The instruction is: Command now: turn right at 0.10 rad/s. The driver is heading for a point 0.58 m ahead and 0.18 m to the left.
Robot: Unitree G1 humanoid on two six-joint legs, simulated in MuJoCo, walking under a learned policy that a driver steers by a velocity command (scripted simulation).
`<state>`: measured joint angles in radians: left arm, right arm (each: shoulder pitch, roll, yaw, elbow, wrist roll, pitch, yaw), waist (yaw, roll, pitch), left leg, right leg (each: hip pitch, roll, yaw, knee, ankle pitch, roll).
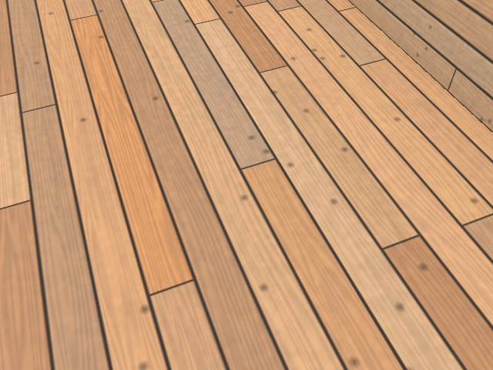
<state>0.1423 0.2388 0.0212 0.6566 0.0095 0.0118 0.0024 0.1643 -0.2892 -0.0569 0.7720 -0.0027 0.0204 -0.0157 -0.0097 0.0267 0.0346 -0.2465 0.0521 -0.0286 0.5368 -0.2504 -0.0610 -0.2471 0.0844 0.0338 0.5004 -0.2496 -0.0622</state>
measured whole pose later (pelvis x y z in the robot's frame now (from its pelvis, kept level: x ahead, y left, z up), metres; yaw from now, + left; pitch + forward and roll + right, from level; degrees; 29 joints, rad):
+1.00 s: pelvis +0.28 +0.06 -0.01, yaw -1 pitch +1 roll +0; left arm 0.41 0.27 0.04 0.86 -0.03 -0.07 0.00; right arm 0.09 -0.28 -0.04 0.69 0.01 -0.08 0.03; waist 0.04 -0.01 0.05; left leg -0.46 -0.04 0.05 0.57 -0.15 0.08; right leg -0.20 0.01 0.08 1.11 -0.46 -0.03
